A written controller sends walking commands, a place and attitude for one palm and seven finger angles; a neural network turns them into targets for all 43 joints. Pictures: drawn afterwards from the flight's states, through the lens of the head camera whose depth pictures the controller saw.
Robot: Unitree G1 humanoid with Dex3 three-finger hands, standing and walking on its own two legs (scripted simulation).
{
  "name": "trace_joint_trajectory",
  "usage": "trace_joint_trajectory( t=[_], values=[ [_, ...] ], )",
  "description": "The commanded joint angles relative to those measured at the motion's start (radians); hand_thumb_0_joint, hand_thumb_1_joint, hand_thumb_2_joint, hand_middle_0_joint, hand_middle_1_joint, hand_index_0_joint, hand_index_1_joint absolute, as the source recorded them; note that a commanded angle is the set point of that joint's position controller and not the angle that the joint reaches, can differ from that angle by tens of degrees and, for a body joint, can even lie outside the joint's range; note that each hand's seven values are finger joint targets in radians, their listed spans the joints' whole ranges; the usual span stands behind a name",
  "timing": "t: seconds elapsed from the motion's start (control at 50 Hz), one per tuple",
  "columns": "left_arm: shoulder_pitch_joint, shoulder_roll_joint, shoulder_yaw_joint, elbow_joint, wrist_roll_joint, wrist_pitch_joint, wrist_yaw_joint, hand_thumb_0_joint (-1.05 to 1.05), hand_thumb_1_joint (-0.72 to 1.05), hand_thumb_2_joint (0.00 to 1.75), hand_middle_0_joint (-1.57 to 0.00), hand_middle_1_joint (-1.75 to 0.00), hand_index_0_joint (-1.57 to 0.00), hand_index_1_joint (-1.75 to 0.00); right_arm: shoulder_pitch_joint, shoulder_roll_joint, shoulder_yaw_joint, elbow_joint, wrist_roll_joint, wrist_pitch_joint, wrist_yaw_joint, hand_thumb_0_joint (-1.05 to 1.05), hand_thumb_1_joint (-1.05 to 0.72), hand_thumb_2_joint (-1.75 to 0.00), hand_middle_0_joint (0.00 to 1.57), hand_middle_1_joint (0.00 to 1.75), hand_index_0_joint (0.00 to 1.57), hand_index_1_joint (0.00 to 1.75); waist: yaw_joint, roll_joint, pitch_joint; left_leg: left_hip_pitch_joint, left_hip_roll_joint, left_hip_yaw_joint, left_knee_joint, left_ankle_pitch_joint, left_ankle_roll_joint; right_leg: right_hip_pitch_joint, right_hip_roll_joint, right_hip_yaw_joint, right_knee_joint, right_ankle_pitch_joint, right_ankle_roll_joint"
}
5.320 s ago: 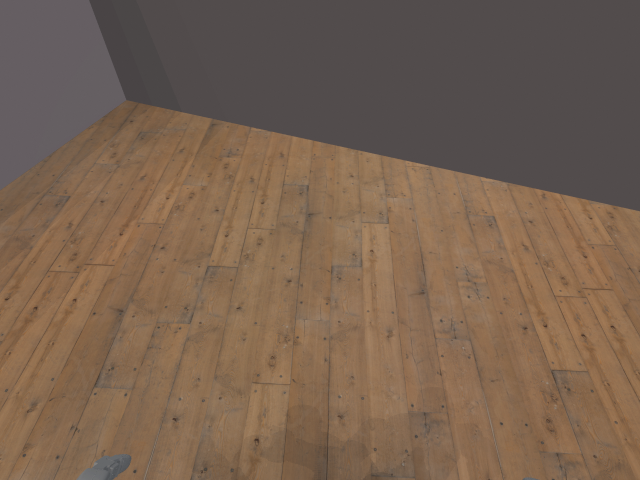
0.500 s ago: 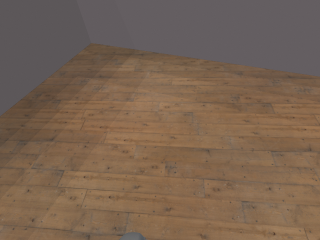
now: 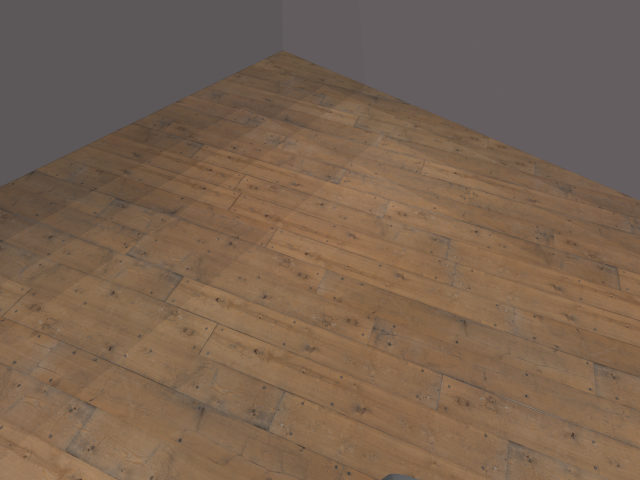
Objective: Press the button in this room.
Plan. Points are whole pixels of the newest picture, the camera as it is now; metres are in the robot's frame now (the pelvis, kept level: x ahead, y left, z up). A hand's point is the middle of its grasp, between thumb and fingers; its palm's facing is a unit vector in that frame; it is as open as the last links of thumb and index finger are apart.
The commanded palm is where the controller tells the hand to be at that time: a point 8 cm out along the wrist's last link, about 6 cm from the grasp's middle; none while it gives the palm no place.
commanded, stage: turn or walk to find it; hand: left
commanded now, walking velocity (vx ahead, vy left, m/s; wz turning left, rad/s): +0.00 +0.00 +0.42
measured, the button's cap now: out of the picture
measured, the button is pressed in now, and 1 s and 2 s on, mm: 0 0 0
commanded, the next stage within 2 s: none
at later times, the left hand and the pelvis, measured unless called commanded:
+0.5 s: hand out of the picture +0.00 +0.13 -0.14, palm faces +0.25 -0.93 -0.28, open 7.4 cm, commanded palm none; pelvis -0.04 -0.07 +0.00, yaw +14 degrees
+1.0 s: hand out of the picture -0.15 +0.18 -0.17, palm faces +0.48 -0.84 -0.24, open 7.4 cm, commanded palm none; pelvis -0.09 -0.03 +0.00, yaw +25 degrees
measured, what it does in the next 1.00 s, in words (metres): steps on the spot, turning left: right foot, then left foot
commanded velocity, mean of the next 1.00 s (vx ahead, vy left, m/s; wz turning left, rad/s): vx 0.00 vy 0.00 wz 0.42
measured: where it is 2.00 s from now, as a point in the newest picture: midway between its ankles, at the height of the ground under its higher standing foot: outside the picture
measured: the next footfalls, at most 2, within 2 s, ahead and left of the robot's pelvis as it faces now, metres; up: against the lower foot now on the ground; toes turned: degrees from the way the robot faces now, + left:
right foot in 0.26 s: +0.03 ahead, -0.14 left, +0.00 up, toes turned +3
left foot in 0.78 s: -0.10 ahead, +0.08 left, +0.00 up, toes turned +26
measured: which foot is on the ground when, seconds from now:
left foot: down 0.00-0.26, up 0.28-0.76, down 0.78-1.00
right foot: up 0.00-0.24, down 0.26-0.78, up 0.80-1.00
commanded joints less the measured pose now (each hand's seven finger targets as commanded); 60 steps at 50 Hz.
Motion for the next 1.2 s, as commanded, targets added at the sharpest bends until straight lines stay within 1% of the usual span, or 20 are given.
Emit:
trace_joint_trajectory(
  t=[0.0,0.14,0.2,0.22,0.24,0.26,0.3,0.34,0.38,0.6,0.66,0.72,0.76,0.78,0.84,0.88,0.94,1.06,1.14,1.18],
  values=[
    [-0.048,0.052,0.007,-0.092,0.000,-0.026,0.010,0.00,0.90,0.90,-0.20,-0.30,-0.20,-0.30,0.080,-0.210,-0.063,-0.035,-0.004,-0.007,-0.014,0.00,-0.90,-0.90,0.20,0.30,0.20,0.30,-0.057,0.144,-0.059,0.097,0.256,-0.254,-0.147,0.422,0.126,-0.066,-0.003,0.020,-0.055,-0.014,0.010],
    [-0.048,0.031,0.002,-0.121,-0.008,-0.037,0.016,0.00,0.90,0.90,-0.20,-0.30,-0.20,-0.30,0.061,-0.219,-0.074,-0.051,-0.014,0.007,-0.006,0.00,-0.90,-0.90,0.20,0.30,0.20,0.30,-0.048,0.183,-0.080,0.006,0.231,-0.347,-0.112,0.368,0.128,0.105,0.049,0.010,-0.340,-0.028,-0.015],
    [0.041,0.051,0.010,-0.105,-0.008,-0.055,0.020,0.00,0.90,0.90,-0.20,-0.30,-0.20,-0.30,0.043,-0.198,-0.077,-0.062,-0.003,0.009,0.000,0.00,-0.90,-0.90,0.20,0.30,0.20,0.30,-0.002,0.122,-0.123,-0.118,0.157,-0.321,-0.018,0.269,0.060,0.337,0.044,0.006,-0.648,0.188,-0.025],
    [0.065,0.112,0.022,-0.102,0.003,-0.066,0.026,0.00,0.90,0.90,-0.20,-0.30,-0.20,-0.30,0.056,-0.150,-0.071,-0.067,0.007,0.008,0.005,0.00,-0.90,-0.90,0.20,0.30,0.20,0.30,0.008,-0.019,-0.140,-0.262,0.078,-0.239,0.101,0.080,-0.002,0.478,-0.099,0.137,-0.749,0.188,-0.062],
    [0.070,0.202,0.039,-0.107,0.016,-0.070,0.031,0.00,0.90,0.90,-0.20,-0.30,-0.20,-0.30,0.053,-0.091,-0.060,-0.097,0.006,0.008,0.008,0.00,-0.90,-0.90,0.20,0.30,0.20,0.30,0.019,-0.294,-0.115,-0.420,-0.064,-0.070,0.335,-0.278,-0.072,0.499,-0.346,0.387,-0.791,0.283,-0.172],
    [0.059,0.203,0.035,-0.126,0.006,-0.063,0.032,0.00,0.90,0.90,-0.20,-0.30,-0.20,-0.30,0.029,-0.151,-0.078,-0.099,-0.003,0.019,0.006,0.00,-0.90,-0.90,0.20,0.30,0.20,0.30,0.027,-0.208,-0.102,-0.366,-0.024,-0.098,0.525,-0.339,-0.071,0.342,-0.417,0.371,-0.798,0.337,-0.246],
    [-0.067,0.130,0.025,-0.147,0.003,-0.065,0.033,0.00,0.90,0.90,-0.20,-0.30,-0.20,-0.30,0.058,-0.149,-0.087,-0.047,-0.009,0.044,0.014,0.00,-0.90,-0.90,0.20,0.30,0.20,0.30,-0.033,-0.142,-0.013,-0.347,0.007,-0.118,0.706,-0.220,-0.072,0.199,-0.291,0.248,-0.832,0.151,-0.220],
    [-0.100,0.086,0.007,-0.153,0.001,-0.072,0.026,0.00,0.90,0.90,-0.20,-0.30,-0.20,-0.30,0.108,-0.130,-0.081,-0.014,-0.012,0.048,0.025,0.00,-0.90,-0.90,0.20,0.30,0.20,0.30,-0.061,-0.092,0.006,-0.349,0.021,-0.079,0.762,-0.121,-0.088,0.196,-0.209,0.118,-0.802,0.199,-0.180],
    [-0.081,0.079,0.005,-0.146,0.003,-0.077,0.027,0.00,0.90,0.90,-0.20,-0.30,-0.20,-0.30,0.130,-0.119,-0.080,-0.001,-0.010,0.051,0.028,0.00,-0.90,-0.90,0.20,0.30,0.20,0.30,-0.059,-0.120,0.007,-0.348,0.029,-0.060,0.766,-0.077,-0.104,0.214,-0.194,0.058,-0.803,0.215,-0.166],
    [0.069,0.134,0.024,-0.075,0.019,-0.067,0.027,0.00,0.90,0.90,-0.20,-0.30,-0.20,-0.30,-0.003,-0.101,-0.054,-0.027,0.000,0.040,0.024,0.00,-0.90,-0.90,0.20,0.30,0.20,0.30,0.026,-0.152,-0.038,-0.250,0.060,0.029,0.394,-0.223,-0.111,0.331,-0.275,0.035,-0.742,0.355,-0.228],
    [0.056,0.148,0.033,-0.062,0.021,-0.064,0.026,0.00,0.90,0.90,-0.20,-0.30,-0.20,-0.30,0.019,-0.094,-0.048,-0.031,0.009,0.026,0.019,0.00,-0.90,-0.90,0.20,0.30,0.20,0.30,0.013,-0.172,-0.075,-0.158,0.055,0.055,0.243,-0.233,-0.093,0.328,-0.295,0.026,-0.683,0.437,-0.229],
    [0.029,0.133,0.030,-0.062,0.004,-0.052,0.020,0.00,0.90,0.90,-0.20,-0.30,-0.20,-0.30,0.123,-0.122,-0.051,-0.001,0.007,0.008,0.016,0.00,-0.90,-0.90,0.20,0.30,0.20,0.30,-0.052,-0.066,-0.136,0.073,0.056,0.053,-0.060,0.039,-0.072,0.220,-0.233,-0.089,-0.502,0.362,-0.124],
    [-0.001,0.032,0.001,-0.116,0.000,-0.038,0.011,0.00,0.90,0.90,-0.20,-0.30,-0.20,-0.30,0.148,-0.275,-0.081,-0.014,-0.002,0.002,0.007,0.00,-0.90,-0.90,0.20,0.30,0.20,0.30,-0.076,0.359,-0.095,0.164,0.395,-0.365,-0.188,0.370,0.076,-0.126,-0.037,-0.120,-0.139,-0.199,-0.011],
    [-0.034,0.054,0.004,-0.121,0.005,-0.027,0.012,0.00,0.90,0.90,-0.20,-0.30,-0.20,-0.30,0.149,-0.281,-0.081,-0.010,-0.007,0.008,0.003,0.00,-0.90,-0.90,0.20,0.30,0.20,0.30,-0.086,0.247,-0.087,0.084,0.431,-0.336,-0.182,0.349,0.137,-0.096,-0.045,-0.040,-0.039,-0.195,-0.026],
    [-0.044,0.065,0.015,-0.084,0.007,-0.018,0.005,0.00,0.90,0.90,-0.20,-0.30,-0.20,-0.30,0.018,-0.214,-0.056,-0.034,-0.008,0.002,-0.014,0.00,-0.90,-0.90,0.20,0.30,0.20,0.30,-0.042,0.237,0.011,-0.015,0.288,-0.221,-0.188,0.274,0.099,-0.107,-0.038,0.012,0.047,-0.033,-0.019],
    [-0.002,0.060,0.012,-0.062,0.006,-0.025,0.000,0.00,0.90,0.90,-0.20,-0.30,-0.20,-0.30,0.012,-0.201,-0.051,-0.041,-0.004,-0.008,-0.016,0.00,-0.90,-0.90,0.20,0.30,0.20,0.30,-0.027,0.188,-0.025,0.036,0.252,-0.182,-0.165,0.366,0.095,-0.099,-0.024,0.007,0.051,0.010,-0.007],
    [-0.028,0.052,0.007,-0.072,0.001,-0.029,0.005,0.00,0.90,0.90,-0.20,-0.30,-0.20,-0.30,0.065,-0.207,-0.056,-0.030,-0.002,-0.011,-0.016,0.00,-0.90,-0.90,0.20,0.30,0.20,0.30,-0.046,0.149,-0.054,0.097,0.247,-0.199,-0.139,0.479,0.108,-0.085,-0.010,0.010,-0.005,0.003,0.005],
    [-0.085,0.035,0.002,-0.114,-0.004,-0.031,0.011,0.00,0.90,0.90,-0.20,-0.30,-0.20,-0.30,0.088,-0.213,-0.068,-0.031,-0.010,0.000,-0.011,0.00,-0.90,-0.90,0.20,0.30,0.20,0.30,-0.068,0.170,-0.062,0.076,0.256,-0.297,-0.128,0.407,0.136,-0.012,0.020,0.016,-0.186,-0.059,0.000],
    [-0.030,0.029,0.002,-0.110,-0.010,-0.042,0.015,0.00,0.90,0.90,-0.20,-0.30,-0.20,-0.30,0.054,-0.214,-0.075,-0.049,-0.012,0.007,-0.006,0.00,-0.90,-0.90,0.20,0.30,0.20,0.30,-0.038,0.189,-0.090,-0.008,0.216,-0.327,-0.078,0.415,0.114,0.152,0.059,-0.005,-0.411,0.015,-0.016],
    [0.043,0.050,0.009,-0.092,-0.009,-0.055,0.017,0.00,0.90,0.90,-0.20,-0.30,-0.20,-0.30,0.033,-0.197,-0.075,-0.058,-0.003,0.008,-0.002,0.00,-0.90,-0.90,0.20,0.30,0.20,0.30,0.002,0.130,-0.123,-0.113,0.161,-0.297,-0.003,0.288,0.057,0.337,0.042,-0.004,-0.641,0.194,-0.022]
  ],
)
